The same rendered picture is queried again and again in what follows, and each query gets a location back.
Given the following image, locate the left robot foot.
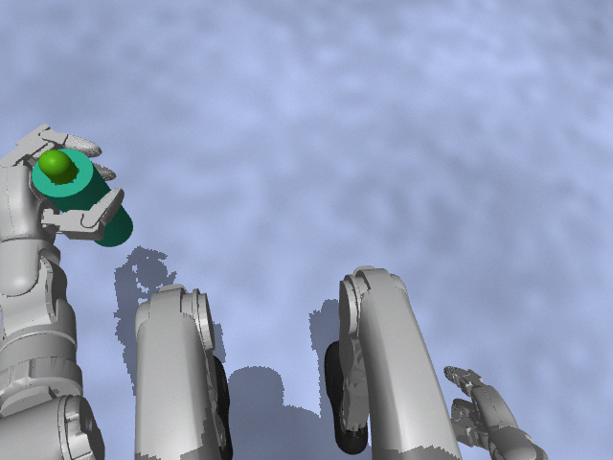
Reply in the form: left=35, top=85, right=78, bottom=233
left=214, top=356, right=233, bottom=460

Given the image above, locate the left robot arm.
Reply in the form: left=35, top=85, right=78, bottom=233
left=0, top=238, right=105, bottom=460

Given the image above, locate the right robot foot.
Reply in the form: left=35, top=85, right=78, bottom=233
left=325, top=341, right=368, bottom=455

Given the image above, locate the bottle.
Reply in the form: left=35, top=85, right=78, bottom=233
left=32, top=149, right=133, bottom=247

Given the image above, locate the right robot arm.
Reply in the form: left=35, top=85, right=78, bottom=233
left=488, top=426, right=549, bottom=460

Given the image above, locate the right robot hand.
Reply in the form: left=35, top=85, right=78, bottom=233
left=443, top=366, right=519, bottom=451

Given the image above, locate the left robot hand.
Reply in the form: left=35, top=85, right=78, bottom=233
left=0, top=125, right=125, bottom=244

